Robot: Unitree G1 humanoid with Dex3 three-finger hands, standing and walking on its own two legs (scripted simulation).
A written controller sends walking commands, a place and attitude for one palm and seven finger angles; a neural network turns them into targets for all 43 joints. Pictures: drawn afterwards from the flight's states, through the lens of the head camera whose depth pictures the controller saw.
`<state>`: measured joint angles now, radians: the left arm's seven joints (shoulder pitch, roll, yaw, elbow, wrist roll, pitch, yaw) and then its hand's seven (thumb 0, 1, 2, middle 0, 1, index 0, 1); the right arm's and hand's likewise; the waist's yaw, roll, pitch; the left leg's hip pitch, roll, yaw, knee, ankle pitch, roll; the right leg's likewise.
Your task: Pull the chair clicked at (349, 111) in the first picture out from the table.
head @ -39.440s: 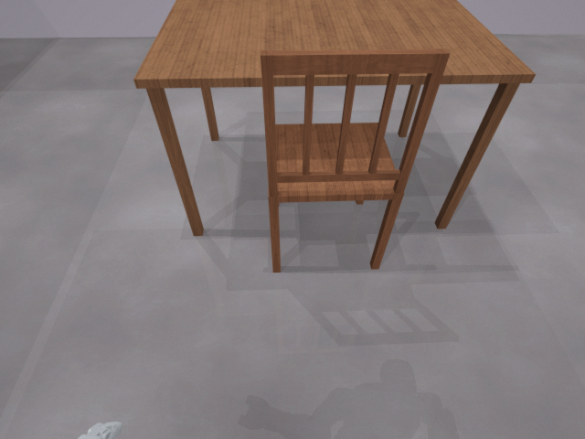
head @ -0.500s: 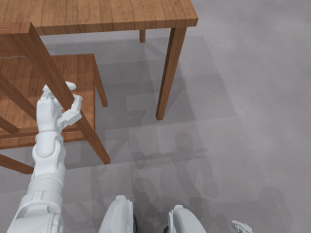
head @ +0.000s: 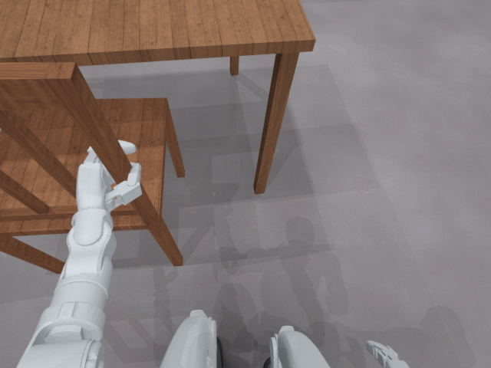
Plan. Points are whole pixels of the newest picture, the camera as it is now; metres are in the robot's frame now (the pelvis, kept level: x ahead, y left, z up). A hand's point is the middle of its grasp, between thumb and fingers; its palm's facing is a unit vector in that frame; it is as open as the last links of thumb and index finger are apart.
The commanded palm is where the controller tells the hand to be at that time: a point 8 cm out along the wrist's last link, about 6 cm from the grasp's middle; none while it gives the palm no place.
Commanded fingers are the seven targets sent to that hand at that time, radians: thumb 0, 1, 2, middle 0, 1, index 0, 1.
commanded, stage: step backward, pulling the chair out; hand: left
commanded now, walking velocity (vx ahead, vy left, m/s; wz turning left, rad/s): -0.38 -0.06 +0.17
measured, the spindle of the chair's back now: out of the picture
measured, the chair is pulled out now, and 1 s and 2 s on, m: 0.03 0.13 0.13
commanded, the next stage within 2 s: none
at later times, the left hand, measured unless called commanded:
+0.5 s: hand (132, 211) +0.35 +0.18 +0.01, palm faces +0.16 -0.98 -0.15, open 5.9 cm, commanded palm +0.33 +0.23 +0.01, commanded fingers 0.00 0.90 0.90 -0.50 -1.45 -0.50 -1.45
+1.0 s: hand (140, 244) +0.30 +0.16 +0.01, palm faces +0.12 -0.98 -0.17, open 6.0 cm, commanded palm +0.30 +0.21 +0.02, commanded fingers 0.00 0.90 0.90 -0.50 -1.45 -0.50 -1.45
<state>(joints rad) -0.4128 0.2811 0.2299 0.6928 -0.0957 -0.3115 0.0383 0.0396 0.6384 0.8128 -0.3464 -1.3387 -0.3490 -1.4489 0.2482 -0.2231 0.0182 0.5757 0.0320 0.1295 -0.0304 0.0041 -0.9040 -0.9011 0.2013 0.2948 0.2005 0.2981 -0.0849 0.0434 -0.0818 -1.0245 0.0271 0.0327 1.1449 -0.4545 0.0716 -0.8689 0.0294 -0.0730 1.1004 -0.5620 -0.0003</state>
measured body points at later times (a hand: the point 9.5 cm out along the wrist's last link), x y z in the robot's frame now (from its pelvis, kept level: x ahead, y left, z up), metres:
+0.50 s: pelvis -0.02 +0.00 +0.07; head +0.09 +0.00 +0.50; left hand +0.34 +0.23 +0.02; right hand +0.05 -0.27 -0.06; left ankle +0.05 +0.08 -0.65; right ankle -0.02 -0.12 -0.65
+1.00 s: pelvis -0.06 -0.01 +0.07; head +0.02 -0.01 +0.51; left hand +0.29 +0.21 +0.03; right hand +0.04 -0.28 -0.05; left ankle +0.05 +0.08 -0.65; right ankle -0.02 -0.12 -0.65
